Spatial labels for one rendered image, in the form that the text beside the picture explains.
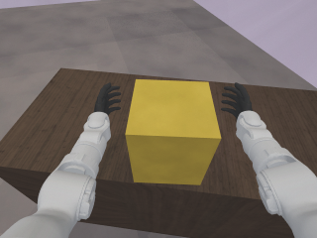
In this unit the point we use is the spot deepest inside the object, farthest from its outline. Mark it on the left robot forearm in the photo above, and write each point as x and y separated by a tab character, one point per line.
88	151

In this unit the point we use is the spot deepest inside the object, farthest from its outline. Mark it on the robot right upper arm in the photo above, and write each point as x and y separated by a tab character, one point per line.
290	191

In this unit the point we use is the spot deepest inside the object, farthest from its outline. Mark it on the robot right hand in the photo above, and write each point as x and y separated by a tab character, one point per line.
242	99

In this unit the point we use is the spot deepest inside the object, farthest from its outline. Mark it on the carton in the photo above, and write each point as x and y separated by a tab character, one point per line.
172	131

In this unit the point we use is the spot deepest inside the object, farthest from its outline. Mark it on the robot left upper arm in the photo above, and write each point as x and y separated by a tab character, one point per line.
67	198

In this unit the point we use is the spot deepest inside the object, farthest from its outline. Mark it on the pedestal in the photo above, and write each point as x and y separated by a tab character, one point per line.
227	203

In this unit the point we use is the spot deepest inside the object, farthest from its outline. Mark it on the right robot forearm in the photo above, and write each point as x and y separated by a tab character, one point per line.
260	146

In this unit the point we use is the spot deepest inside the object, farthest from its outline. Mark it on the robot left hand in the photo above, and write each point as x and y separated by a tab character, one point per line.
102	104

